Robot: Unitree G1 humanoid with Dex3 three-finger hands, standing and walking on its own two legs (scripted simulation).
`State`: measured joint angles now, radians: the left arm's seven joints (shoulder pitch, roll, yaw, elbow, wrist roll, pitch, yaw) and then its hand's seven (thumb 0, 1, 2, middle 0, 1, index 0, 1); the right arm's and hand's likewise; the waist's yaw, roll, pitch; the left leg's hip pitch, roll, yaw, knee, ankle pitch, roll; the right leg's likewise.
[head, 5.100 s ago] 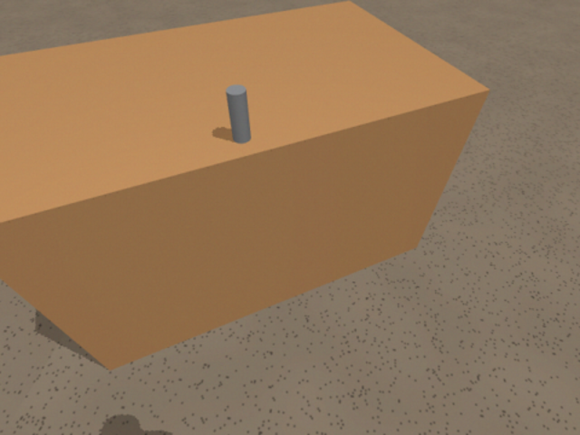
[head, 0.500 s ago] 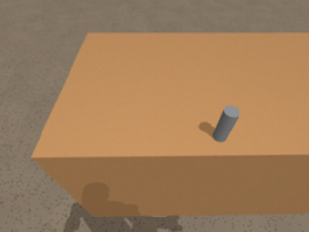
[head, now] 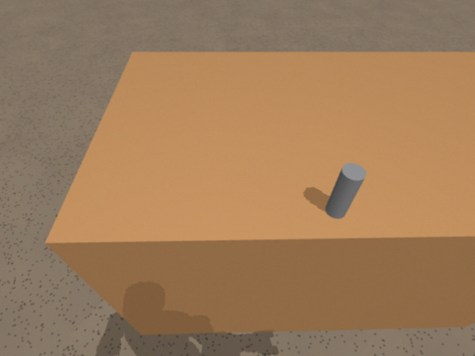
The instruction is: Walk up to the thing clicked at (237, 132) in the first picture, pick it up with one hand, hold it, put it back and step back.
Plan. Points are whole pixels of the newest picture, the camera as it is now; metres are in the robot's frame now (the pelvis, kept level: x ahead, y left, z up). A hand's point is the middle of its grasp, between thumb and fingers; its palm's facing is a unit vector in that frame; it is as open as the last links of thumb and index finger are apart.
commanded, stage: stand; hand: right
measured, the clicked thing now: (343, 192) +0.40 -0.20 +0.03
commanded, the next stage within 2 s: rise first in 0.48 s
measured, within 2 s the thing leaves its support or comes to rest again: neither
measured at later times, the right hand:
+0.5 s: hand out of the picture +0.08 -0.25 -0.16, palm faces -0.03 +0.94 -0.34, open 7.4 cm
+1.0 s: hand (392, 346) +0.16 -0.25 -0.09, palm faces +0.26 +0.90 -0.35, open 14.9 cm
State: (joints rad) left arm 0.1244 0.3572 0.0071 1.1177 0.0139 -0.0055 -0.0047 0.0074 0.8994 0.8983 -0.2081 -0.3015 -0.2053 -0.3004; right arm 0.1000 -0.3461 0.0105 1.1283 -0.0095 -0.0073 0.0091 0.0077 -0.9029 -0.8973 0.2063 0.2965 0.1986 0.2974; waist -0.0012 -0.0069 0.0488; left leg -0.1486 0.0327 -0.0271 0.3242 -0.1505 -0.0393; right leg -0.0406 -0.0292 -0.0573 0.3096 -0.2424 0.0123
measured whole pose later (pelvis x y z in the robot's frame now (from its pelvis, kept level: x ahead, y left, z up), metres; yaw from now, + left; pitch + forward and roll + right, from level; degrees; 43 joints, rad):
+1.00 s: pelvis +0.00 +0.01 -0.01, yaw -3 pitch +2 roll +1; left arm 0.18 0.25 0.09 0.72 -0.03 -0.07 0.07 0.01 -0.02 0.18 -0.07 -0.06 -0.07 -0.06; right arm 0.24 -0.29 -0.12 0.53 0.05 -0.03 -0.07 0.01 0.03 -0.19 0.07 0.06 0.06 0.06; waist -0.02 -0.03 0.00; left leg -0.24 0.03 0.02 0.41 -0.20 -0.03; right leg -0.17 -0.04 0.00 0.43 -0.29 0.02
